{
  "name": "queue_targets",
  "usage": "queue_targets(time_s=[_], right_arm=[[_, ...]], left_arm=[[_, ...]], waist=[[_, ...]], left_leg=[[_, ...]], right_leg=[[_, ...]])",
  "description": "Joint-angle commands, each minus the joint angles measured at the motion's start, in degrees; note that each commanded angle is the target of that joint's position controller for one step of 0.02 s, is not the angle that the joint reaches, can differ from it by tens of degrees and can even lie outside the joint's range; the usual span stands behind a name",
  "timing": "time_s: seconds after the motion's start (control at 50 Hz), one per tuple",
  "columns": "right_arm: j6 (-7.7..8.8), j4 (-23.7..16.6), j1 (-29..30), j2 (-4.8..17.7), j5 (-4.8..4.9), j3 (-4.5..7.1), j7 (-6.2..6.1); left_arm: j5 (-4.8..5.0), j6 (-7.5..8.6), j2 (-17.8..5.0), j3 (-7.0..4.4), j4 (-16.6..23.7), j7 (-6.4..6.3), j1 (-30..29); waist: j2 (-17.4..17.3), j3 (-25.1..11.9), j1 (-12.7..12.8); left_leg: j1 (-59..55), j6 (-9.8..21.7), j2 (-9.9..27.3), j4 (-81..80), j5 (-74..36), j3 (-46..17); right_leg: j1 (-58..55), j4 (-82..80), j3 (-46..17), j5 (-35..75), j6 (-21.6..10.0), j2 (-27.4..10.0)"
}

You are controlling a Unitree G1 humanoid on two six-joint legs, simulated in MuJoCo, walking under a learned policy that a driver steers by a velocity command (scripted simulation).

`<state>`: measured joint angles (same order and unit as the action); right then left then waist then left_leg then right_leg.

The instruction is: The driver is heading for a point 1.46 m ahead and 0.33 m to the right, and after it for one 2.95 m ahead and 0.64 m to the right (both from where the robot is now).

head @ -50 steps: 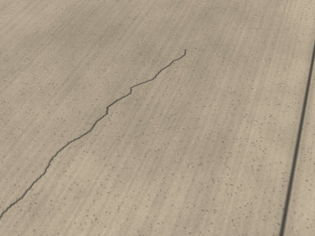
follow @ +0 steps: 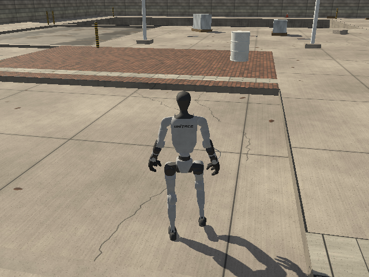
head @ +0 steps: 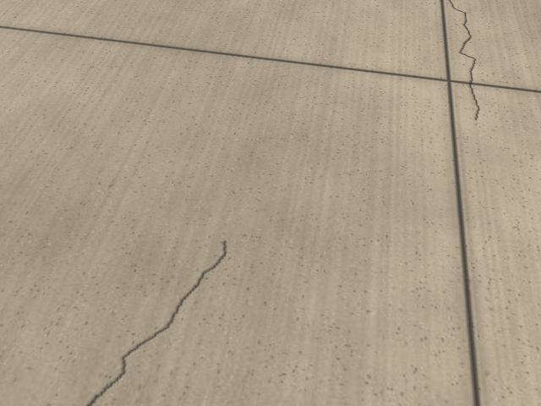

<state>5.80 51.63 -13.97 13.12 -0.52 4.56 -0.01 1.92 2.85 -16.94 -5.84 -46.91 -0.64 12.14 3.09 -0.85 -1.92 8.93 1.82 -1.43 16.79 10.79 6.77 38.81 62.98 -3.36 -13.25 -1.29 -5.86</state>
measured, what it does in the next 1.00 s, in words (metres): walks ahead, turning right: right foot, then left foot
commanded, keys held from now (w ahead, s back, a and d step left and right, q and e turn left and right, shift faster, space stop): w+e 0.44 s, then w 0.56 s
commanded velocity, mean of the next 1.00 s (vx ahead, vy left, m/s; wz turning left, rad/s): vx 0.50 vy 0.00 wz -0.37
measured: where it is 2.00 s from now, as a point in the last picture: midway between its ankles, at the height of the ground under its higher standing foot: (372, 225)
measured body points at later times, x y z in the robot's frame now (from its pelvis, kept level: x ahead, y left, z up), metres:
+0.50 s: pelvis +0.26 -0.09 +0.00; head +0.30 -0.11 +0.45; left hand +0.43 +0.15 -0.11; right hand +0.34 -0.40 -0.11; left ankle +0.37 +0.07 -0.67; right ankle +0.26 -0.16 -0.75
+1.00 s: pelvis +0.55 -0.11 +0.00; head +0.58 -0.11 +0.45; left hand +0.77 +0.09 -0.11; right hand +0.51 -0.39 -0.12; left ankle +0.59 -0.04 -0.75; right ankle +0.51 -0.26 -0.67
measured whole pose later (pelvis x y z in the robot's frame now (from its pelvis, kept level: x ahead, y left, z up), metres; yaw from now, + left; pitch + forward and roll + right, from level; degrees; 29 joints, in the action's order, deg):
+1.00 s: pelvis +0.55 -0.11 +0.00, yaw -22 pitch +2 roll +1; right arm 5.3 47.4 -16.5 14.7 -0.1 2.7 1.6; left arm 0.5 3.6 -16.8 -3.5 -41.9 -0.2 13.6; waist 2.4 0.7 -1.7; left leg 12.6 3.9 -3.5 20.3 9.7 2.1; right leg 33.2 61.2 -2.5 -16.5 -0.8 -4.2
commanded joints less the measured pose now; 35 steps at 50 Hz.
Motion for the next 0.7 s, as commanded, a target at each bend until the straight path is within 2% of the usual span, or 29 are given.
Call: queue_targets(time_s=[0.02, 0.06, 0.1, 0.14, 0.18, 0.22, 0.24, 0.26, 0.28, 0.3, 0.32, 0.34, 0.36, 0.38, 0.4, 0.42, 0.46, 0.52, 0.56, 0.62, 0.66, 0.7], right_arm=[[0.81, -2.7, 2.9, 7.4, -0.03, 1.43, -0.54], [0.63, -2.4, 2.7, 8.3, 0.22, 1.53, -0.72], [0.42, -2.0, 1.2, 9.6, 0.59, 1.72, -0.91], [-0.07, -1.3, -1.1, 10.8, 1.11, 2.00, -0.91], [-0.83, -0.6, -2.6, 11.7, 1.63, 2.23, -0.91], [-1.66, -0.9, -2.2, 13.7, 1.88, 2.73, -1.15], [-2.23, -1.0, -2.1, 14.7, 1.95, 2.95, -1.36], [-2.75, -1.3, -1.2, 14.8, 2.04, 2.86, -1.58], [-2.65, -2.2, -1.8, 13.5, 1.14, 2.28, -1.91], [-1.04, -5.7, -7.3, 4.4, -1.25, -0.65, -0.88], [1.80, -6.9, -2.0, 8.1, 1.06, -0.48, 0.10], [2.95, -8.5, 4.0, 10.6, 3.22, 0.32, 0.57], [3.39, -8.7, 5.0, 9.9, 2.72, -0.06, 0.26], [3.14, -7.9, 4.6, 10.2, 1.30, 0.25, -0.26], [2.31, -7.6, 3.3, 10.9, 0.71, 0.78, -0.42], [1.38, -7.9, 2.7, 10.7, 0.50, 0.97, -0.40], [0.16, -8.4, 2.8, 8.9, -0.05, 0.68, -0.46], [-0.22, -9.9, 8.1, 6.7, -0.47, -0.29, -0.32], [0.00, -10.7, 11.8, 5.7, -0.16, -0.85, 0.19], [0.29, -12.1, 16.6, 6.3, 0.79, -1.04, 0.91], [0.62, -13.3, 18.9, 7.3, 0.92, -0.92, 1.42], [1.12, -14.0, 19.3, 8.1, 0.86, -0.74, 1.98]], left_arm=[[-0.28, 0.02, 0.2, 0.52, 4.3, 0.68, -0.7], [-0.37, 0.17, 0.6, 1.05, 5.5, 1.52, -4.1], [-0.57, 0.22, 0.7, 1.55, 7.1, 2.35, -8.6], [-0.52, 0.03, 0.3, 1.76, 8.9, 3.11, -12.0], [-0.42, -0.19, -0.6, 1.64, 10.6, 3.83, -14.1], [-0.61, -0.43, -2.5, 0.85, 11.2, 4.26, -12.6], [-0.58, -0.57, -4.0, 0.03, 10.7, 4.27, -8.9], [-0.39, -0.63, -6.2, -1.42, 8.5, 4.04, -0.4], [-0.38, -1.01, -10.8, -3.55, 5.9, 2.98, 9.9], [0.03, -0.70, -17.9, -4.53, 5.8, 2.41, 9.5], [-0.76, -0.23, -14.4, -3.14, 7.6, 2.35, 13.1], [-1.42, 0.35, -11.1, -2.19, 7.1, 2.40, 11.1], [-0.96, 0.77, -9.2, -1.63, 7.7, 2.25, 7.3], [-0.89, 0.85, -7.2, -0.94, 8.7, 2.13, 2.5], [-1.55, 0.96, -5.8, -0.35, 9.8, 1.97, -0.3], [-1.81, 1.03, -5.6, -0.22, 10.3, 1.87, -1.3], [-1.50, 1.39, -6.2, -0.31, 10.1, 1.39, -0.8], [-1.28, 1.59, -7.0, -0.45, 8.9, 0.45, 1.8], [-1.13, 1.57, -6.8, -0.31, 7.9, 0.30, 3.6], [-0.96, 1.71, -7.4, -0.30, 6.2, 0.49, 6.8], [-0.85, 1.53, -7.5, -0.28, 5.2, 0.54, 8.5], [-0.97, 1.08, -7.8, -0.37, 4.5, 0.33, 9.6]], waist=[[-6.3, 1.4, 1.7], [-6.4, 2.2, 0.8], [-5.8, 3.4, -0.7], [-5.6, 4.2, -1.8], [-6.2, 4.7, -1.7], [-8.1, 2.7, 0.2], [-9.0, 0.1, 2.7], [-8.3, -3.9, 7.5], [-4.3, -9.2, 11.7], [12.1, -14.1, 4.8], [7.0, -23.3, 8.7], [3.6, -15.7, 9.6], [-0.5, -10.4, 7.3], [-2.9, -6.5, 4.4], [-2.1, -5.0, 2.1], [-1.6, -4.1, 0.9], [-1.5, -2.9, 0.1], [-0.6, -1.0, 2.0], [0.5, -0.2, 3.9], [1.4, 1.7, 6.2], [1.3, 2.7, 7.1], [1.9, 2.9, 6.9]], left_leg=[[-3.2, 8.7, 16.4, -8.5, -17.5, -7.4], [-2.6, 7.6, 15.0, -8.8, -17.3, -3.1], [-3.6, 7.0, 15.3, -8.8, -16.9, -0.6], [-7.2, 6.4, 16.5, -7.8, -17.6, 0.8], [-11.5, 5.4, 17.9, -5.3, -21.7, 2.1], [-13.9, 4.3, 18.2, 1.2, -38.0, 4.1], [-14.2, 3.7, 17.9, 7.8, -47.0, 5.0], [-11.3, 2.3, 16.2, 18.9, -50.2, 6.5], [1.9, -0.3, 14.1, 35.5, -37.5, 6.7], [29.9, -3.9, 3.0, 57.2, 17.6, 3.2], [36.5, -3.2, 0.3, 64.5, 23.5, -10.7], [41.4, -1.8, 3.1, 64.4, 18.1, -11.7], [39.9, -1.0, 5.6, 59.7, 13.2, -11.6], [35.3, -1.4, 7.6, 54.6, 10.4, -11.5], [30.4, -1.7, 9.0, 51.4, 8.9, -11.9], [27.7, -2.2, 9.1, 49.1, 8.3, -11.8], [26.4, -3.6, 8.6, 44.0, 5.5, -10.4], [26.1, -4.8, 7.6, 31.9, -6.7, -9.3], [23.1, -4.5, 6.1, 23.2, -15.1, -8.6], [22.0, -3.7, 4.8, 17.2, -19.2, -8.5], [24.4, -2.6, 4.6, 14.5, -16.1, -8.9], [25.3, -1.1, 4.0, 12.4, -11.2, -8.7]], right_leg=[[5.7, -6.5, -2.3, 7.8, 0.6, -2.2], [2.9, -14.0, -0.1, 14.2, 0.2, -1.6], [1.2, -19.5, 2.2, 17.2, -0.4, -0.8], [1.2, -23.0, 3.6, 15.9, -1.2, -0.2], [1.1, -25.4, 5.0, 11.5, -2.6, 0.7], [-4.4, -26.2, 8.2, 5.0, -4.6, 4.0], [-10.2, -26.4, 10.0, 2.0, -5.9, 6.4], [-21.7, -30.1, 11.1, 4.3, -7.8, 9.2], [-40.3, -31.0, 3.6, 6.7, -10.6, 6.3], [-61.6, -34.7, -28.4, 2.2, -21.0, -9.6], [-65.8, -44.4, -44.7, -4.7, -24.0, -14.2], [-61.3, -45.4, -36.5, -0.7, -20.5, -12.3], [-52.3, -45.3, -29.3, 3.6, -18.4, -9.9], [-42.7, -45.9, -23.6, 8.9, -17.0, -7.8], [-35.8, -47.2, -20.1, 13.2, -16.3, -6.3], [-31.8, -48.6, -19.1, 14.4, -16.3, -5.4], [-27.1, -50.0, -15.4, 18.1, -16.4, -4.2], [-24.8, -50.9, -9.6, 19.6, -14.3, -1.6], [-24.0, -50.7, -7.1, 16.1, -12.2, 0.0], [-26.1, -50.5, -8.8, 9.9, -11.6, -1.7], [-30.9, -48.3, -10.9, 10.0, -11.5, -3.7], [-35.5, -45.7, -12.9, 12.9, -11.1, -5.7]])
